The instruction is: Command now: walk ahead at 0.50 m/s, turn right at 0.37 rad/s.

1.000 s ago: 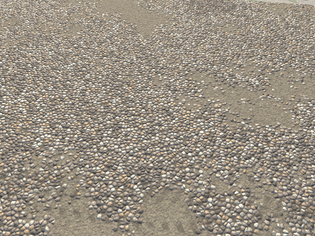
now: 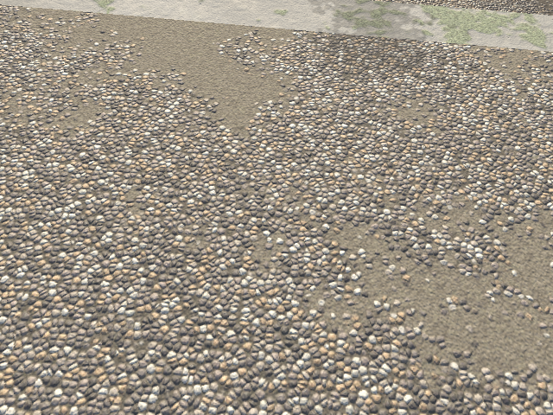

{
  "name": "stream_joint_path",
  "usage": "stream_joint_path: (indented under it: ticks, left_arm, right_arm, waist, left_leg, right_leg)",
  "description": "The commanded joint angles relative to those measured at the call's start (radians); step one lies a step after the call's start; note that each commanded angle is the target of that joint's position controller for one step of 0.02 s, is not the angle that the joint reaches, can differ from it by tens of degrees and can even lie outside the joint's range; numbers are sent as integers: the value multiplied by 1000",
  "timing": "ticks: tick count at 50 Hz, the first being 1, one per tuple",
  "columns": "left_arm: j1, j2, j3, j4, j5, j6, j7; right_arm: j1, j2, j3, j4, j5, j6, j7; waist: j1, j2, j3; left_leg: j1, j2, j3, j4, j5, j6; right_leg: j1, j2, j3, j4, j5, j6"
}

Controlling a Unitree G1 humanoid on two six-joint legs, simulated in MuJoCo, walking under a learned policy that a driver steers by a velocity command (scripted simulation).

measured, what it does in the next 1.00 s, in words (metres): walks ahead, turning right: right foot, then left foot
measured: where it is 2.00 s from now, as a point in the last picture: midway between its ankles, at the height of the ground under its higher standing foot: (340, 374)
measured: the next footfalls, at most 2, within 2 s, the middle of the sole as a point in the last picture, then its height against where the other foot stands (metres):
right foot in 0.42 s outside the picture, level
left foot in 0.90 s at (318, 328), level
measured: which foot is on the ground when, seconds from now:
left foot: down 0.00-0.44, up 0.46-0.88, down 0.90-1.00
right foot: up 0.00-0.40, down 0.42-0.92, up 0.94-1.00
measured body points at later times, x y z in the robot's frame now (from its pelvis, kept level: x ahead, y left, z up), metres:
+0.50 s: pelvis +0.26 -0.07 -0.02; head +0.30 -0.09 +0.43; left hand +0.49 +0.14 -0.12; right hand +0.24 -0.35 -0.15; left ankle +0.12 +0.11 -0.64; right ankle +0.32 -0.16 -0.74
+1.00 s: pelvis +0.52 -0.12 -0.01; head +0.56 -0.13 +0.44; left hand +0.72 +0.10 -0.14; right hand +0.57 -0.43 -0.11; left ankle +0.67 -0.08 -0.74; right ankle +0.35 -0.17 -0.67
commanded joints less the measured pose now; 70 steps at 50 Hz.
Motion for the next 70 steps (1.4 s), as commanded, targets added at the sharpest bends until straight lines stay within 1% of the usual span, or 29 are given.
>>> stream_joint_path:
  ticks: [1, 9, 15, 18, 20, 21, 22, 23, 24, 25, 26, 28, 32, 39, 43, 45, 46, 47, 48, 49, 51, 55, 58, 61, 66, 67, 68, 69, 70]
  left_arm:
    - [51, 34, 24, -48, -1, 19, 7]
    - [-148, 26, 31, -137, 16, 29, -16]
    - [-334, 7, 13, -237, 15, 29, -56]
    - [-310, 40, 28, -269, 12, 34, -71]
    - [-130, 106, 64, -241, 7, 37, -70]
    - [36, 176, 101, -198, 7, 39, -55]
    - [115, 284, 126, -176, 9, 46, -32]
    - [93, 310, 117, -212, 21, 26, -40]
    - [102, 217, 91, -208, 28, 15, -46]
    - [52, 171, 78, -209, 23, 6, -45]
    - [-31, 142, 68, -228, 18, 3, -45]
    - [-107, 97, 50, -258, 27, 1, -37]
    - [-57, 157, 63, -255, 21, -5, -11]
    - [31, 165, 65, -233, 13, 12, 4]
    - [36, 144, 61, -230, 21, 36, 25]
    - [8, 99, 43, -243, 29, 34, 27]
    - [47, 56, 26, -260, 50, 29, 26]
    - [264, 23, 13, -215, 32, 26, 18]
    - [283, 113, 25, -192, 26, 32, 12]
    - [138, 161, 36, -214, 27, 45, 12]
    - [-27, 161, 43, -259, 49, 65, 25]
    - [-21, 85, 30, -270, 41, 73, 49]
    - [-54, 93, 32, -274, 37, 81, 56]
    - [-111, 94, 31, -289, 34, 80, 50]
    - [-82, 98, 34, -283, 27, 45, 27]
    - [-59, 133, 45, -281, 33, 41, 27]
    - [-39, 200, 58, -292, 56, 46, 35]
    - [-86, 251, 69, -300, 96, 55, 27]
    - [-136, 199, 57, -327, 99, 48, 27]
  right_arm:
    - [25, -73, -16, -12, -10, -18, -1]
    - [84, -138, -34, 23, -13, -8, -41]
    - [185, -172, -47, 52, 8, 27, -50]
    - [151, -208, -58, 38, 19, 45, -53]
    - [114, -234, -64, 24, 26, 58, -57]
    - [102, -227, -60, 13, 27, 57, -58]
    - [129, -127, -32, -26, -8, 43, -52]
    - [164, -65, -5, -72, 6, -5, -35]
    - [29, -147, -25, -98, 45, -38, -22]
    - [-7, -149, -24, -111, 55, -52, -18]
    - [-1, -143, -27, -93, 34, -53, -26]
    - [30, -160, -44, -86, 13, -25, -29]
    - [-44, -117, -38, -127, -11, 8, -37]
    - [-259, -105, -22, -206, 7, -7, -17]
    - [-193, -147, -33, -201, -6, -27, 0]
    - [-51, -171, -40, -160, -35, -41, 2]
    - [57, -222, -45, -149, -58, -44, 3]
    - [121, -216, -44, -107, -49, -26, 11]
    - [110, -175, -35, -108, 0, -11, 19]
    - [30, -144, -24, -132, 17, 2, 20]
    - [-67, -128, -9, -157, 9, 28, 15]
    - [-47, -200, -38, -154, -4, 58, -5]
    - [-40, -218, -52, -167, 13, 79, -23]
    - [-46, -210, -55, -179, 18, 103, -38]
    - [-43, -203, -56, -196, 29, 133, -53]
    - [-24, -180, -49, -199, 31, 137, -56]
    - [7, -124, -34, -207, 24, 137, -53]
    - [-2, -142, -44, -245, 29, 124, -52]
    - [25, -220, -67, -224, 15, 117, -48]
  waist:
    - [8, 137, -40]
    - [-16, 85, 32]
    - [-81, 70, 90]
    - [-32, 116, 40]
    - [81, 142, -69]
    - [163, 103, -156]
    - [130, -116, -220]
    - [63, -199, -375]
    - [120, -70, -319]
    - [93, -44, -204]
    - [41, 45, -142]
    - [-19, 28, -99]
    - [-17, 18, -56]
    - [65, -60, -7]
    - [38, -97, -59]
    - [-29, -77, -144]
    - [-45, 58, -286]
    - [14, 336, -427]
    - [12, 264, -422]
    - [-14, 177, -274]
    - [-10, 77, -130]
    - [19, 175, -140]
    - [8, 176, -180]
    - [-5, 186, -136]
    - [28, 192, -110]
    - [32, 161, -121]
    - [14, -13, -145]
    - [-13, -256, -90]
    - [-22, -174, -88]
  left_leg:
    - [132, 268, -227, -313, 60, 129]
    - [209, 251, 5, -347, 223, 110]
    - [412, 309, 76, -283, 313, 99]
    - [450, 316, 123, -142, 692, 70]
    - [415, 292, 149, 131, 934, 41]
    - [270, 247, 159, 378, 799, 0]
    - [-90, 140, 150, 733, 96, -50]
    - [-372, -42, -91, 973, -447, -73]
    - [-485, 15, -203, 995, -379, -45]
    - [-506, 59, -191, 924, -284, -20]
    - [-439, 104, -190, 834, -215, -20]
    - [-308, 144, -191, 720, -153, -38]
    - [-302, 118, -157, 512, -28, -100]
    - [-206, 20, -153, 88, 252, -94]
    - [-135, -3, -152, 10, 209, -46]
    - [83, 30, -138, -53, 418, 13]
    - [366, 197, -302, 44, 797, 92]
    - [617, 409, -629, 34, 914, 294]
    - [574, 406, -738, -28, 599, 300]
    - [456, 347, -645, -59, 431, 255]
    - [221, 263, -530, -112, 329, 204]
    - [106, 172, -432, -142, 390, 179]
    - [97, 177, -473, -168, 196, 180]
    - [37, 157, -512, -200, -51, 163]
    - [13, 110, -557, -127, -49, 115]
    - [-46, 74, -531, -70, -97, 74]
    - [-167, -12, -416, 143, -291, 14]
    - [-308, -134, -228, 357, -446, -31]
    - [-294, -63, -258, 556, -428, -62]
  right_leg:
    - [-138, -99, 57, 2, 93, -11]
    - [-271, -80, 29, -330, 415, 10]
    - [-334, -62, -74, -506, 340, -17]
    - [-196, 8, -156, -534, 198, -62]
    - [64, 93, -201, -574, 156, -114]
    - [340, 112, -152, -653, 221, -157]
    - [633, -119, 236, -679, 222, -248]
    - [840, -306, 793, -861, 99, -427]
    - [825, -277, 706, -910, 128, -359]
    - [700, -238, 536, -900, 204, -314]
    - [544, -188, 418, -903, 285, -273]
    - [353, -135, 311, -940, 399, -246]
    - [240, -95, 231, -977, 488, -247]
    - [218, -51, 233, -921, 335, -166]
    - [352, -80, 288, -739, 513, -116]
    - [350, -7, 235, -559, 636, -58]
    - [200, 68, 183, -304, 369, -9]
    - [-25, 176, 141, -14, -311, 60]
    - [-84, 118, 170, 67, -327, 76]
    - [-145, 76, 123, 100, -260, 96]
    - [-138, 31, 65, 1, -164, 103]
    - [7, 59, 12, -267, -149, 106]
    - [42, 68, 29, -357, -50, 108]
    - [65, 78, 38, -439, 3, 102]
    - [217, 93, 13, -756, 138, 68]
    - [313, 22, 49, -822, 175, 41]
    - [412, -195, 229, -871, 212, -39]
    - [316, -347, 445, -930, 363, -179]
    - [282, -361, 421, -919, 416, -215]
